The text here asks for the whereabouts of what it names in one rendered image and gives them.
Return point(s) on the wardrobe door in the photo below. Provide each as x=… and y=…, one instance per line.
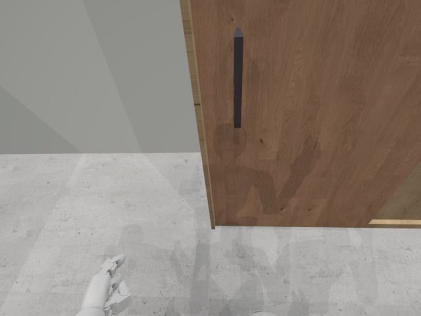
x=405, y=203
x=330, y=109

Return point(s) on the handle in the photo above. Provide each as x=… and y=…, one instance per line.
x=238, y=73

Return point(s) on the left robot hand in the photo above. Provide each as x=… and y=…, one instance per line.
x=101, y=287

